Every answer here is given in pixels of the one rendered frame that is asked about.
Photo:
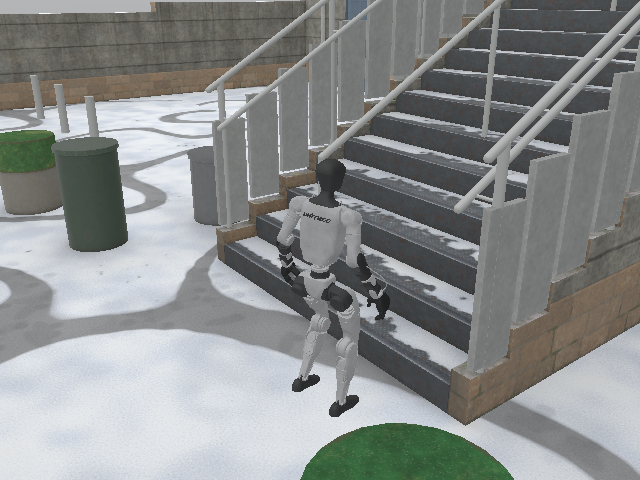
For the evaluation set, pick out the stairs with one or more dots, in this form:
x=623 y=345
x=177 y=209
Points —
x=418 y=162

